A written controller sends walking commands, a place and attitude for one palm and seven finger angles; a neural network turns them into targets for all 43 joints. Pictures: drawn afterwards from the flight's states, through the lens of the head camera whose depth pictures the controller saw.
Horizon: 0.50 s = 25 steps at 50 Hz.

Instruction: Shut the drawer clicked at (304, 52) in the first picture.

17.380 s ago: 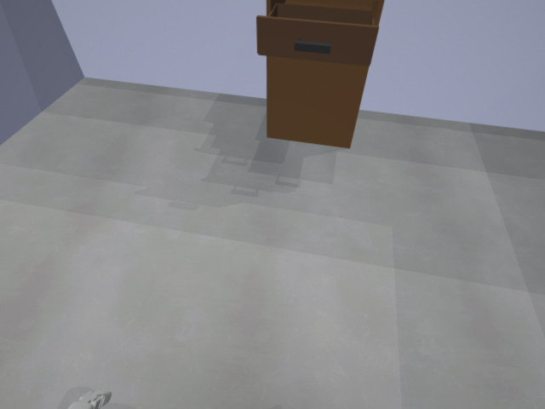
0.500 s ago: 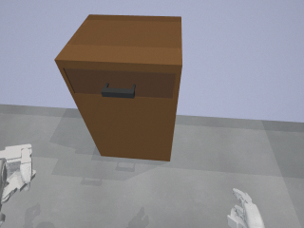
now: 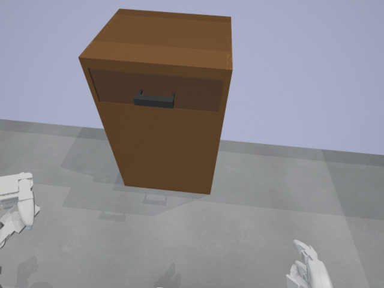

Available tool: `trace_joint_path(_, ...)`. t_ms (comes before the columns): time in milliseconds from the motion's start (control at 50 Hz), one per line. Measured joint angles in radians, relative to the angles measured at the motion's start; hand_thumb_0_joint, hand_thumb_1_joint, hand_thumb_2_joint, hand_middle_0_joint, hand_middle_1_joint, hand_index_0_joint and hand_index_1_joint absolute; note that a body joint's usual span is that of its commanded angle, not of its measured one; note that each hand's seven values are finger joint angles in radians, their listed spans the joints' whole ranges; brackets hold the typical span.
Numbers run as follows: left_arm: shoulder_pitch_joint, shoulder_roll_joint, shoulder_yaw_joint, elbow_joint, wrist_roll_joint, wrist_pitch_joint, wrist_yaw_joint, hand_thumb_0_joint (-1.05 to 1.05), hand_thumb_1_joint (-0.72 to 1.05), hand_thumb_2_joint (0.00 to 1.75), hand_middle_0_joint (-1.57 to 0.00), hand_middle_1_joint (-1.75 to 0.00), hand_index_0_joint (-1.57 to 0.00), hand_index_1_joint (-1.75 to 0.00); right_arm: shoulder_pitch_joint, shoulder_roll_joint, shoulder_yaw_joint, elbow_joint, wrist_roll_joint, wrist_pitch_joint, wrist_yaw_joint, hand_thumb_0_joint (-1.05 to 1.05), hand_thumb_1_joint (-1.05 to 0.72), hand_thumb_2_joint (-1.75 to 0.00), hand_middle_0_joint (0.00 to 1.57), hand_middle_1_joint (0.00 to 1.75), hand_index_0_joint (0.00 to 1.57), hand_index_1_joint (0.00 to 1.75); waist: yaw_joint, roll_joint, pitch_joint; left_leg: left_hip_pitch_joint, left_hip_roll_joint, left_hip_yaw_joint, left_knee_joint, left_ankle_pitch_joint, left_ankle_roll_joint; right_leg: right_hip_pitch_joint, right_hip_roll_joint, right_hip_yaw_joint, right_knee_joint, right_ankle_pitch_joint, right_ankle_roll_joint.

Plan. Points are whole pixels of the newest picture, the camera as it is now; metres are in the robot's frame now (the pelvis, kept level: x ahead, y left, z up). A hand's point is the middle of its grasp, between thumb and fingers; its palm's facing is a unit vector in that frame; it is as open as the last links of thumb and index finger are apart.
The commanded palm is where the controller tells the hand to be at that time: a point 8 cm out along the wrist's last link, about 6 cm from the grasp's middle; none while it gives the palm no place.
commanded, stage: step back with the hand held close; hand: left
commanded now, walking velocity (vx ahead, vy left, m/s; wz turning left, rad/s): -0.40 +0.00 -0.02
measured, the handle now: (155, 97) +0.72 +0.18 -0.05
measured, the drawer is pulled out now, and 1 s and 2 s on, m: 0.00 0.00 0.00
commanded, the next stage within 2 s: stop stepping back and stand still in 0.52 s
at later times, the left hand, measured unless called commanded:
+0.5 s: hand out of the picture +0.09 +0.26 +0.18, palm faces +0.46 -0.77 -0.45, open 3.2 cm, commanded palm +0.03 +0.29 +0.19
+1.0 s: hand out of the picture +0.00 +0.24 +0.18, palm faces +0.37 -0.83 -0.42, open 3.2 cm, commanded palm -0.03 +0.28 +0.19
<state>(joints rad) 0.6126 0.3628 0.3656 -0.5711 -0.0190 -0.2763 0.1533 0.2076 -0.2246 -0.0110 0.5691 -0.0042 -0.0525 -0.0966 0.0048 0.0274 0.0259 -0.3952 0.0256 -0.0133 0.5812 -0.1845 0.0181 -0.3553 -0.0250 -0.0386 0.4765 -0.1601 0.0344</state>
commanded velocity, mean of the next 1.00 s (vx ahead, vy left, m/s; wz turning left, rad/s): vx -0.16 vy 0.00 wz -0.05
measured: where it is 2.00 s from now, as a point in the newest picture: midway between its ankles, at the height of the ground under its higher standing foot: outside the picture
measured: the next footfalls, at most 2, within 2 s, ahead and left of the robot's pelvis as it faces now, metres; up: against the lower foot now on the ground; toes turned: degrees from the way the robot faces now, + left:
right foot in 0.60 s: -0.15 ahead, -0.10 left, +0.00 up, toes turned -2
left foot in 0.70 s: +0.03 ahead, +0.08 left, +0.00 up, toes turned +0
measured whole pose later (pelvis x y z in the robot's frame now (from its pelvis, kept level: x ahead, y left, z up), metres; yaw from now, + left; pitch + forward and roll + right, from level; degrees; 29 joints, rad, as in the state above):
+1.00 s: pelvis -0.17 +0.00 +0.00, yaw -3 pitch +0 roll -1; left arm 0.71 0.39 0.38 -0.62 -0.03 -0.23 0.15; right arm 0.30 -0.24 -0.01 0.65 -0.01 -0.09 -0.08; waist 0.02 -0.03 -0.07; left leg -0.38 0.01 0.01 0.63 -0.29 0.01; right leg -0.24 0.00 -0.02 0.50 -0.27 -0.01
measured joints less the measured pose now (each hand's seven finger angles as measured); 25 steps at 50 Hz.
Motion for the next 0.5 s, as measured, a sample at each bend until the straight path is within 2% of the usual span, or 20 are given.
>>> trace_joint_path(60, -0.011, 0.019, 0.014, 0.007, 0.007, -0.004, 0.002, 0.01, 0.88, 0.9, -1.41, -1.6, -1.41, -1.6, 0.014, 0.006, -0.001, 0.0, 0.003, -0.008, -0.004, 0.01, -0.91, -0.9, 0.21, 0.3, 0.2, 0.3, -0.019, -0.009, 0.007, -0.002, -0.009, -0.011, -0.021, 0.027, 0.001, -0.014, 0.02, 0.035, 0.028, -0.04, -0.002)
trace_joint_path(100, -0.017, 0.044, 0.03, 0.009, 0.015, -0.008, -0.001, 0.01, 0.88, 0.9, -1.41, -1.6, -1.41, -1.6, 0.029, 0.016, -0.001, -0.005, 0.004, -0.017, -0.004, 0.01, -0.91, -0.9, 0.21, 0.3, 0.2, 0.3, -0.034, -0.023, 0.008, -0.015, -0.024, -0.024, -0.019, 0.037, 0.003, -0.005, 0.038, 0.057, 0.082, -0.002, -0.004)
trace_joint_path(120, -0.017, 0.053, 0.04, 0.009, 0.02, -0.014, -0.003, 0.02, 0.88, 0.9, -1.41, -1.6, -1.41, -1.6, 0.034, 0.019, 0.0, -0.007, 0.003, -0.022, -0.002, 0.01, -0.91, -0.9, 0.2, 0.3, 0.2, 0.3, -0.035, -0.027, 0.002, -0.03, -0.028, -0.025, -0.009, 0.033, 0.006, 0.001, 0.044, 0.065, 0.092, -0.043, -0.007)
trace_joint_path(200, -0.016, 0.046, 0.064, -0.001, 0.019, -0.031, -0.013, 0.02, 0.88, 0.9, -1.41, -1.6, -1.41, -1.6, 0.004, 0.018, -0.006, 0.006, -0.001, -0.034, 0.012, 0.01, -0.91, -0.9, 0.21, 0.3, 0.2, 0.3, -0.023, -0.011, 0.025, -0.077, -0.005, -0.022, 0.032, 0.029, 0.005, -0.021, 0.067, 0.07, 0.102, -0.039, -0.016)
trace_joint_path(260, 0.003, 0.032, 0.038, -0.029, 0.004, -0.028, -0.015, 0.02, 0.88, 0.9, -1.41, -1.6, -1.41, -1.6, -0.014, 0.016, -0.016, 0.027, -0.003, -0.024, 0.026, 0.01, -0.91, -0.9, 0.21, 0.3, 0.2, 0.3, -0.014, -0.016, 0.022, -0.103, -0.019, -0.027, 0.078, -0.083, -0.006, -0.03, 0.061, 0.072, 0.086, -0.018, -0.017)
trace_joint_path(300, 0.013, 0.025, 0.018, -0.047, 0.0, -0.024, -0.011, 0.01, 0.88, 0.9, -1.41, -1.6, -1.41, -1.6, -0.017, 0.012, -0.021, 0.038, -0.005, -0.01, 0.028, 0.01, -0.91, -0.9, 0.21, 0.3, 0.2, 0.3, -0.012, -0.022, 0.009, -0.091, -0.03, -0.015, 0.098, -0.109, -0.01, -0.034, 0.052, 0.074, 0.073, -0.003, -0.012)
trace_joint_path(340, 0.009, 0.027, 0.012, -0.058, -0.003, -0.025, -0.008, 0.01, 0.88, 0.9, -1.41, -1.59, -1.41, -1.6, -0.021, 0.011, -0.023, 0.042, -0.006, 0.0, 0.021, 0.01, -0.91, -0.9, 0.21, 0.3, 0.2, 0.3, -0.015, -0.029, 0.0, -0.074, -0.038, -0.012, 0.048, -0.045, 0.002, -0.045, 0.044, 0.07, 0.068, 0.009, -0.004)
trace_joint_path(380, -0.008, 0.033, 0.024, -0.048, 0.002, -0.033, -0.007, 0.01, 0.88, 0.9, -1.41, -1.59, -1.41, -1.6, -0.03, 0.014, -0.022, 0.039, -0.007, -0.004, 0.011, 0.01, -0.91, -0.9, 0.21, 0.3, 0.2, 0.3, -0.013, -0.024, 0.008, -0.077, -0.029, -0.011, 0.02, 0.058, 0.02, -0.068, 0.06, 0.078, 0.122, -0.054, -0.004)
trace_joint_path(440, -0.032, 0.048, 0.051, -0.013, 0.013, -0.031, -0.012, 0.01, 0.88, 0.9, -1.41, -1.59, -1.41, -1.6, -0.028, 0.038, -0.022, 0.036, -0.013, -0.029, 0.01, 0.01, -0.91, -0.9, 0.2, 0.3, 0.2, 0.3, -0.019, -0.002, 0.002, -0.087, -0.006, -0.032, -0.011, 0.083, 0.036, -0.083, 0.122, 0.091, 0.362, -0.176, -0.011)
trace_joint_path(460, -0.034, 0.051, 0.057, -0.01, 0.01, -0.028, -0.012, 0.01, 0.88, 0.9, -1.41, -1.59, -1.41, -1.6, -0.024, 0.047, -0.02, 0.036, -0.015, -0.038, 0.015, 0.01, -0.91, -0.9, 0.2, 0.3, 0.2, 0.3, -0.018, 0.002, -0.007, -0.091, 0.005, -0.034, -0.03, 0.098, 0.038, -0.064, 0.133, 0.085, 0.396, -0.212, -0.014)
trace_joint_path(500, -0.023, 0.049, 0.062, -0.018, -0.003, -0.023, -0.006, 0.01, 0.88, 0.9, -1.41, -1.6, -1.41, -1.6, -0.018, 0.061, -0.012, 0.04, -0.022, -0.056, 0.03, 0.01, -0.91, -0.9, 0.2, 0.3, 0.2, 0.3, -0.006, 0.0, -0.032, -0.099, 0.02, -0.03, -0.072, 0.134, 0.027, 0.0, 0.132, 0.063, 0.37, -0.284, -0.027)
